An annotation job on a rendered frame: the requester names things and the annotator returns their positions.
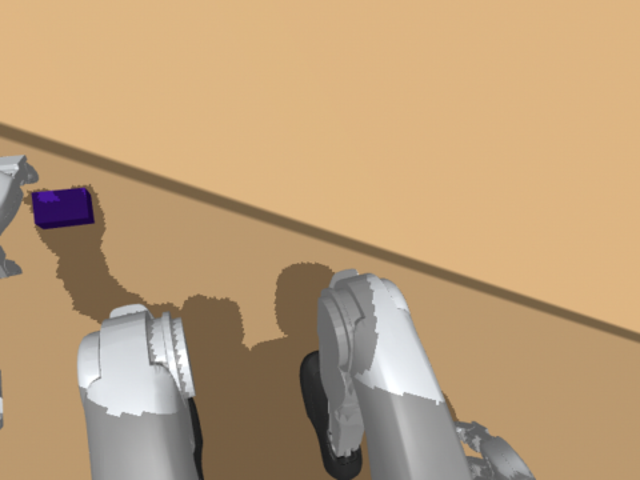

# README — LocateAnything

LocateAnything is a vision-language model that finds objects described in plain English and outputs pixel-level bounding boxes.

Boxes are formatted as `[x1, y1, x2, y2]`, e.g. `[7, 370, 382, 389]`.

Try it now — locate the left robot hand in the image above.
[0, 155, 39, 278]

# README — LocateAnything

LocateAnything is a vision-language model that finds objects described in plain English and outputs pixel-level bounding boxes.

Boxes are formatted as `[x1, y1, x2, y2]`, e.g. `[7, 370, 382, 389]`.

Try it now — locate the right robot hand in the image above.
[453, 421, 536, 480]

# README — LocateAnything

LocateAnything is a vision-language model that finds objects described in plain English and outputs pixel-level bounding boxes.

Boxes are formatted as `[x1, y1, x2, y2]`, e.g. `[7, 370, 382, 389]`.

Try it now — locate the small box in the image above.
[32, 188, 94, 229]

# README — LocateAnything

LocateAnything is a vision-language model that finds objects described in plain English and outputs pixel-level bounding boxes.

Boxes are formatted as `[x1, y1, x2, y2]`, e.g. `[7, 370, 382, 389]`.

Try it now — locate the right robot foot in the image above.
[300, 350, 362, 480]

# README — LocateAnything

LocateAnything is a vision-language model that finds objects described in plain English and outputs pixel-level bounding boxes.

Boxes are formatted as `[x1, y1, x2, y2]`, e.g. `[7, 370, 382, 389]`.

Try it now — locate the left robot foot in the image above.
[188, 397, 204, 480]

